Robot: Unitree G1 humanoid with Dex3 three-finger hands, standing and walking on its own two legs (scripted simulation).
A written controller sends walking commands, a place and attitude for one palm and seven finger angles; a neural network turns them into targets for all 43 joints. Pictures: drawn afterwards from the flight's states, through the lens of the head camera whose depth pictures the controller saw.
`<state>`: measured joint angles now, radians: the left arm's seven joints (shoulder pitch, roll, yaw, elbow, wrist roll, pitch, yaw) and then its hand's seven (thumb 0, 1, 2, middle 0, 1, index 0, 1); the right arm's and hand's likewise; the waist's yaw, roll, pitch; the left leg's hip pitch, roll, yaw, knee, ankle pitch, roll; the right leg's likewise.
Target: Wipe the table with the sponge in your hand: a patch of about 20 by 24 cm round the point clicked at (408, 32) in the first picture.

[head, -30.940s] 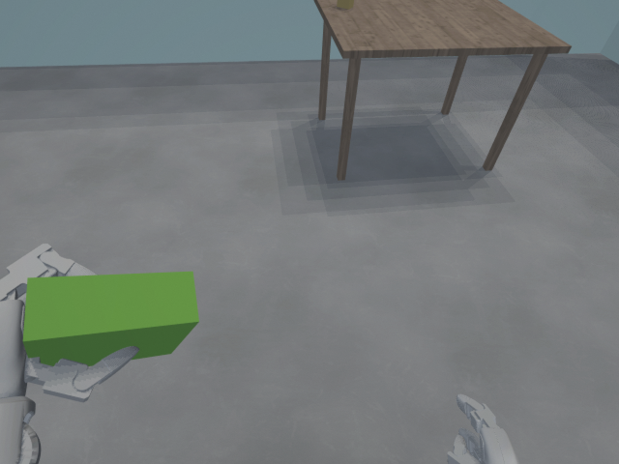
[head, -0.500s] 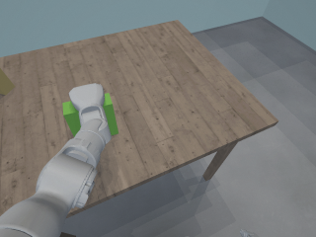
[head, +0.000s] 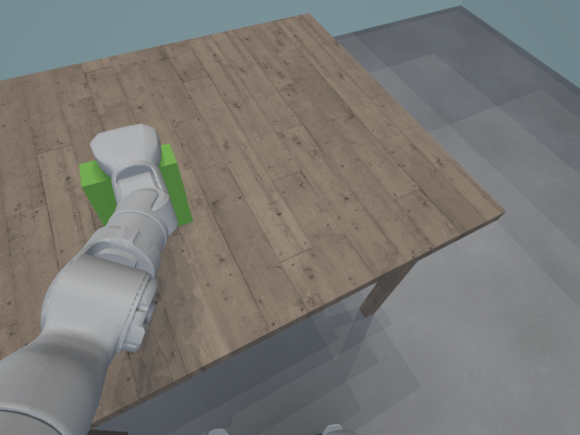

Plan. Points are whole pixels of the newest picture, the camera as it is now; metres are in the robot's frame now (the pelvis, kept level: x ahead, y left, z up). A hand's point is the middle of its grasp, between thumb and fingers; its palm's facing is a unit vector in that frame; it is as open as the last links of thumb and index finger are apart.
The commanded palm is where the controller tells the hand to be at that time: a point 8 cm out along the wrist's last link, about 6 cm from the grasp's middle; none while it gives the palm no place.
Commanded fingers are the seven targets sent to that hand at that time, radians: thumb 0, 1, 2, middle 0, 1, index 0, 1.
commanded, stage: wipe back along the third lane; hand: left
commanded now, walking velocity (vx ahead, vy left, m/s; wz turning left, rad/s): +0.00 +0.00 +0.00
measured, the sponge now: (145, 205) +0.48 +0.20 -0.02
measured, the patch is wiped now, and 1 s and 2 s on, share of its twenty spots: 1.00 1.00 1.00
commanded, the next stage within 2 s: none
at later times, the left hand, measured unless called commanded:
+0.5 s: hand (141, 191) +0.46 +0.19 +0.04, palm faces -0.07 +0.00 -1.00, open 9.6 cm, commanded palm +0.42 +0.17 +0.07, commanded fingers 0.00 0.10 1.30 -1.20 -1.60 -1.20 -1.60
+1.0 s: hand (156, 217) +0.42 +0.17 +0.04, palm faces -0.05 +0.00 -1.00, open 9.6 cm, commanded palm +0.37 +0.14 +0.07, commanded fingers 0.00 0.10 1.30 -1.20 -1.60 -1.20 -1.60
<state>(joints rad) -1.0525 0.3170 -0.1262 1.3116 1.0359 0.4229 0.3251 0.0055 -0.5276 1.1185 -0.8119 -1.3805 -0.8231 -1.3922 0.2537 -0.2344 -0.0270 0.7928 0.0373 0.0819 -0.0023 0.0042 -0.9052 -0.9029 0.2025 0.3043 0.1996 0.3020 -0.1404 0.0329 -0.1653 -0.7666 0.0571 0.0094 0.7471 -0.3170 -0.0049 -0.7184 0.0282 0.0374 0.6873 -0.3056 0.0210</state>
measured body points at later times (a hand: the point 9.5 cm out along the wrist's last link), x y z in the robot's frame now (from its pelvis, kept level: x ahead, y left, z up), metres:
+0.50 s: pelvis +0.02 +0.00 +0.01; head +0.07 +0.01 +0.46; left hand +0.46 +0.19 +0.09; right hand +0.11 -0.25 -0.13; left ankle +0.01 +0.12 -0.71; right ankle +0.00 -0.14 -0.71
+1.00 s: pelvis +0.03 -0.01 +0.02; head +0.05 -0.01 +0.47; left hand +0.41 +0.16 +0.09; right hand +0.20 -0.24 -0.10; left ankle +0.01 +0.12 -0.71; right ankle +0.00 -0.14 -0.71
